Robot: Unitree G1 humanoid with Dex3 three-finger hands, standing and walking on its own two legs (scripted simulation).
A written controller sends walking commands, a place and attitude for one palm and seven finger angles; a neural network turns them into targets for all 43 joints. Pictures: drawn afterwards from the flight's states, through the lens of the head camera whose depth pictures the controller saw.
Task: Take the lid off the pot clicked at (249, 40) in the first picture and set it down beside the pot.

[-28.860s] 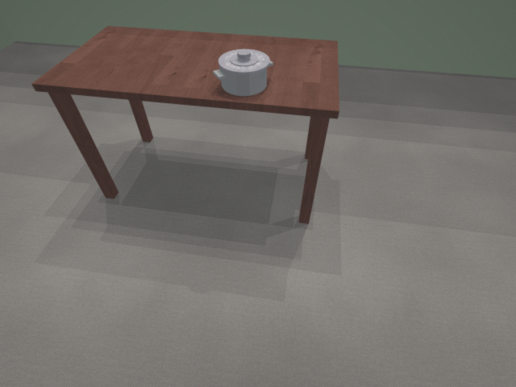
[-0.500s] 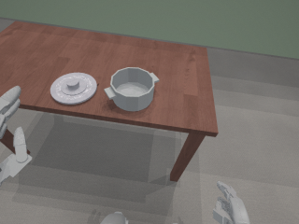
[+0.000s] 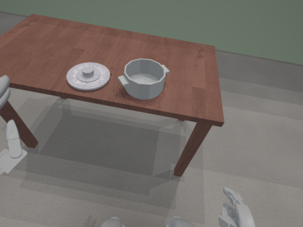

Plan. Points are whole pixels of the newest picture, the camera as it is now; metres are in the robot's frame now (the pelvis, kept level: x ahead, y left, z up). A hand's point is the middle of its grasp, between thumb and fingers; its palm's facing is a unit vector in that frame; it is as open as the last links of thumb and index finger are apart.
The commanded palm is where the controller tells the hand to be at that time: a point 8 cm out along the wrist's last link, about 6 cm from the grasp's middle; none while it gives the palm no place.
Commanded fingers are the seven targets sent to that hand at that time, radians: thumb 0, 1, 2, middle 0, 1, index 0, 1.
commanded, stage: stop stepping back and stand still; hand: left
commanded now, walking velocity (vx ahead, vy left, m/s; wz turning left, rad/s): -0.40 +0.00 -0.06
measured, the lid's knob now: (87, 71) +0.71 +0.28 -0.04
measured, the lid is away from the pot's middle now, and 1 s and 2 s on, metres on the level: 0.24 0.24 0.24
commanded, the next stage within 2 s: let the arm hang, fingers relaxed in 1.48 s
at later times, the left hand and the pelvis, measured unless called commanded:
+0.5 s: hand out of the picture +0.15 +0.24 +0.17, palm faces +0.35 -0.84 -0.41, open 7.4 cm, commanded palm +0.08 +0.28 +0.20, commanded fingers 0.00 0.90 0.90 -0.20 -0.30 -0.20 -0.30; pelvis -0.05 +0.00 +0.02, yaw +0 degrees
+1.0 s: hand (58, 215) +0.17 +0.24 -0.08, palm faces +0.10 -0.95 -0.31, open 7.4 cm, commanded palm none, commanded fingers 0.00 0.90 0.90 -0.20 -0.30 -0.20 -0.30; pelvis -0.01 +0.01 +0.01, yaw +2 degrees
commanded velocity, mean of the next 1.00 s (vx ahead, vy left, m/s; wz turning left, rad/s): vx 0.06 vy -0.01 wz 0.00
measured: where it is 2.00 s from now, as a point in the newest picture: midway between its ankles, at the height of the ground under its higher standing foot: outside the picture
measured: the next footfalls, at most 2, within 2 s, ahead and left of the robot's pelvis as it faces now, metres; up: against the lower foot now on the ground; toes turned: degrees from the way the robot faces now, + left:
right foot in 0.12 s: +0.03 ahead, -0.13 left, +0.00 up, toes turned -1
left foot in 0.30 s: +0.05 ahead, +0.11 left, +0.00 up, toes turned +0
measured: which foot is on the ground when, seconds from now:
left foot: down 0.00-0.16, up 0.18-0.28, down 0.30-1.00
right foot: up 0.00-0.10, down 0.12-1.00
